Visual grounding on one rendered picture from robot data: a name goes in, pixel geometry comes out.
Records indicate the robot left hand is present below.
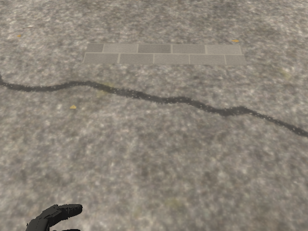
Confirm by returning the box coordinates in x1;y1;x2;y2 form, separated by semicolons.
25;204;83;231

